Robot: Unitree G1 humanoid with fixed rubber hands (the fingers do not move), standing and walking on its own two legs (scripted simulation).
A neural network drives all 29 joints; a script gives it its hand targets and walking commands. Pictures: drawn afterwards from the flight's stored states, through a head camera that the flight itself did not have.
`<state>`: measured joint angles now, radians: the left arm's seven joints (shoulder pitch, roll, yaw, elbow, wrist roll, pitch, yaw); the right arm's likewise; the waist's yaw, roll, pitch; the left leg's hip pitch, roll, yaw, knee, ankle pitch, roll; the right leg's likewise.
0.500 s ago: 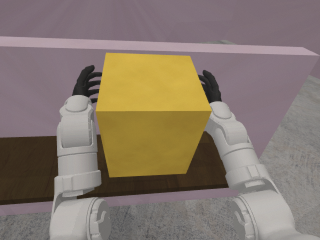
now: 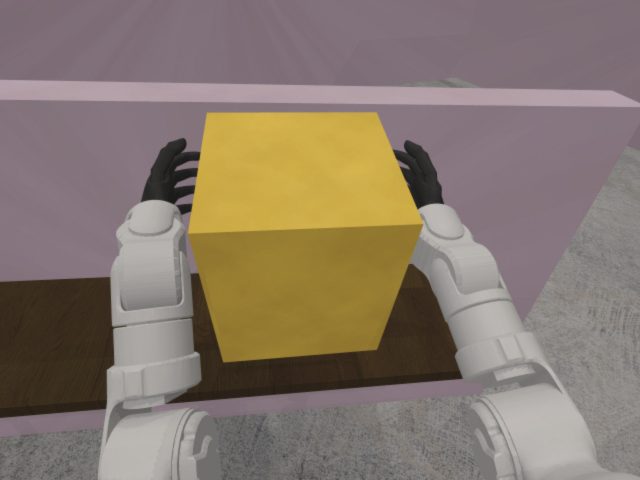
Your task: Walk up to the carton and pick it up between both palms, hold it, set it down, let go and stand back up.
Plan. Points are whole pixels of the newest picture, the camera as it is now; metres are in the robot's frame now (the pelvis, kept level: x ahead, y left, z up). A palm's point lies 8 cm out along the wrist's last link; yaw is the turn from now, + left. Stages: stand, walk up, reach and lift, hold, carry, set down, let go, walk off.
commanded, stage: hold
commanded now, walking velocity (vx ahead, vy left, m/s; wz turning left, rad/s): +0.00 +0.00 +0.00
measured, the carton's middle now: (298, 240) +0.37 +0.01 +0.16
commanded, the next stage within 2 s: none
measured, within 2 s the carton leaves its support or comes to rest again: neither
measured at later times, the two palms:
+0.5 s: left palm (162, 206) +0.35 +0.16 +0.23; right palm (424, 205) +0.36 -0.14 +0.22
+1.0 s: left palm (162, 208) +0.35 +0.16 +0.23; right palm (424, 205) +0.36 -0.14 +0.23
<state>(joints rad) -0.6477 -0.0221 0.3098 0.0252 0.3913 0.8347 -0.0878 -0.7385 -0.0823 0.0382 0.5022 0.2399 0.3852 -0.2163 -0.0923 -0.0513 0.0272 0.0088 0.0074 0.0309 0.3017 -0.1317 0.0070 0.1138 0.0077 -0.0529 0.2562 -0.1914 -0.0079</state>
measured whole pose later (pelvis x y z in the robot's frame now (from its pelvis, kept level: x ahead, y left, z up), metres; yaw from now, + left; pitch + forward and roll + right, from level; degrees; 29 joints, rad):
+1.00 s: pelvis -0.01 +0.00 +0.00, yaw +0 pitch -10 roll +0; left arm -0.66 -0.03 0.30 0.05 0.39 0.83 -0.07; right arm -0.75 -0.08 0.01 0.52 0.23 0.38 -0.20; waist -0.09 -0.06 0.02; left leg -0.01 0.01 0.04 0.31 -0.13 0.01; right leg 0.09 0.01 -0.05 0.27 -0.19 -0.01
